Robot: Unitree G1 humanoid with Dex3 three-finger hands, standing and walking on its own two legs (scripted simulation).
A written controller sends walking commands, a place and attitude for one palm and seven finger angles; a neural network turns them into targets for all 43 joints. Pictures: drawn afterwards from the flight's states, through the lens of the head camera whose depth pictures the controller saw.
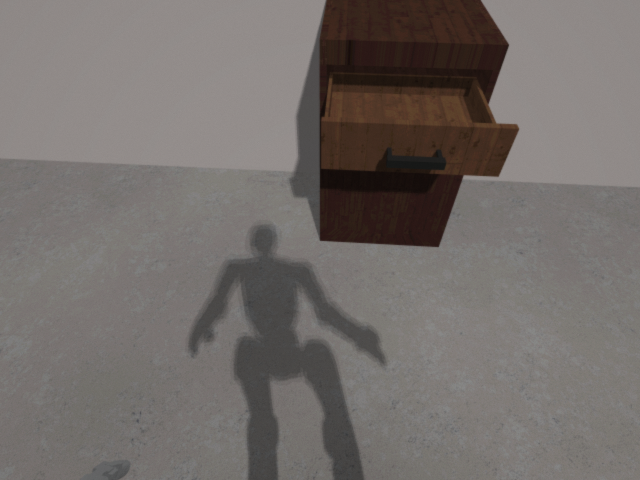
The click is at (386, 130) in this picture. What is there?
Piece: drawer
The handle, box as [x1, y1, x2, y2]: [386, 147, 445, 169]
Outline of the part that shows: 387,147 386,167 444,169 445,159 442,157 440,150 437,149 436,157 396,156 392,155 391,148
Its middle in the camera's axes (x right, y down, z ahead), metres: +0.23 -0.19 +0.93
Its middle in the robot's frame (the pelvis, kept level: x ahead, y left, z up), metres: +0.83 -0.18 -0.08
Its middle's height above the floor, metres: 0.69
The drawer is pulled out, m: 0.29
